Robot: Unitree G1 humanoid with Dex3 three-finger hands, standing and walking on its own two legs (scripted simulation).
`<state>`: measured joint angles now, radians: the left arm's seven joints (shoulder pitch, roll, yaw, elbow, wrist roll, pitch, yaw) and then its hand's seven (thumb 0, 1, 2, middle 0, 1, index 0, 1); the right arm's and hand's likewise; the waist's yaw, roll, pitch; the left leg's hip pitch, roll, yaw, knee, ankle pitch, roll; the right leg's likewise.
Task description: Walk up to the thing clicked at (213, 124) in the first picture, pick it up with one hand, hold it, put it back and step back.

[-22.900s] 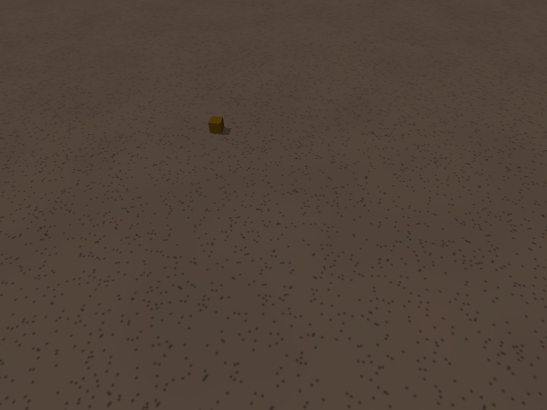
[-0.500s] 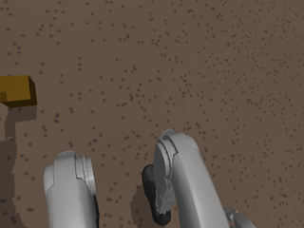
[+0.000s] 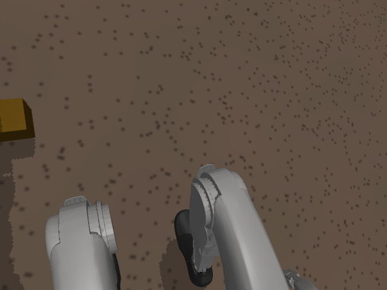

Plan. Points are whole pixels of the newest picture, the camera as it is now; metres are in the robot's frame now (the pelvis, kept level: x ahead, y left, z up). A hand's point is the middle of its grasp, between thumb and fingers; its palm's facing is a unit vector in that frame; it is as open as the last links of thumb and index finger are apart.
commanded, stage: rise first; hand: left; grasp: from above
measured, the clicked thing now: (10, 120) +0.52 +0.30 -0.29
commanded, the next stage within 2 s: approach in 0.94 s
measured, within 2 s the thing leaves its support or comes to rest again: neither
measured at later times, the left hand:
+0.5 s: hand out of the picture +0.46 +0.33 -0.19, palm faces -0.48 -0.06 -0.88, open 13.0 cm
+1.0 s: hand out of the picture +0.47 +0.33 -0.17, palm faces -0.47 -0.05 -0.88, open 12.9 cm
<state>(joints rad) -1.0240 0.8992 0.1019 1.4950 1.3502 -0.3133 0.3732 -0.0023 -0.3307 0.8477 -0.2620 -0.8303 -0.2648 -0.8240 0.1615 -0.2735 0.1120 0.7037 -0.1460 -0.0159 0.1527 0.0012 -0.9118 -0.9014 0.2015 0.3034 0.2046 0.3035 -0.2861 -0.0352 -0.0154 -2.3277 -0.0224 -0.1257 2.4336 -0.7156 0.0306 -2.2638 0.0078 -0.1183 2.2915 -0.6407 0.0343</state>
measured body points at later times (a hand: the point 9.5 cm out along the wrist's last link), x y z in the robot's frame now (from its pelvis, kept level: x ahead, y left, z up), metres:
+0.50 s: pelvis +0.00 +0.00 +0.00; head +0.25 +0.10 +0.35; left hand +0.48 +0.33 -0.14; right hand +0.04 -0.27 -0.08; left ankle +0.07 +0.11 -0.30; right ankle +0.11 -0.12 -0.30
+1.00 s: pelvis +0.00 +0.00 +0.00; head +0.25 +0.10 +0.36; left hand +0.49 +0.33 -0.12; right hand +0.04 -0.27 -0.08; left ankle +0.07 +0.11 -0.30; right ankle +0.11 -0.12 -0.30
